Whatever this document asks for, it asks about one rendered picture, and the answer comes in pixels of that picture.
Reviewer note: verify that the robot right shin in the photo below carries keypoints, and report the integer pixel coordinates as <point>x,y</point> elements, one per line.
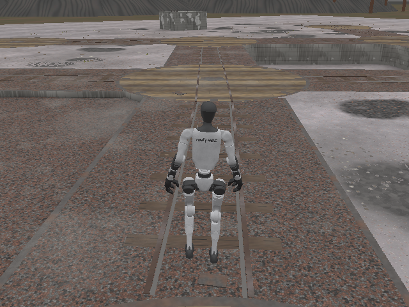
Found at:
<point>215,232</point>

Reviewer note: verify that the left robot hand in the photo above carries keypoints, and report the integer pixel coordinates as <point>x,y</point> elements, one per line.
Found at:
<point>168,184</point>

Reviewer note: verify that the right robot hand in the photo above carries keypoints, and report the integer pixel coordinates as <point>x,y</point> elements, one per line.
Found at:
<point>235,182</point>

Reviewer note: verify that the robot right forearm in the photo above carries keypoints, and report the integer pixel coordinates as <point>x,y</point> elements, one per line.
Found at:
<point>235,170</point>

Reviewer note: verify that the right robot upper arm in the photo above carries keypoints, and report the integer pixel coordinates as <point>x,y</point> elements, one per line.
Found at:
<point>229,145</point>

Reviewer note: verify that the robot right thigh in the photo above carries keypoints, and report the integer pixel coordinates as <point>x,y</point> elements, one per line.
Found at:
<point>219,188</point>

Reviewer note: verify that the robot left forearm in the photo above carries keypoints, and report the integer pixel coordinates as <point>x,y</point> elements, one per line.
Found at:
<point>173,169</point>

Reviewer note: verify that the left robot upper arm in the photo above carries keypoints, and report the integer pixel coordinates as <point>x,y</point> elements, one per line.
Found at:
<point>182,145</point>

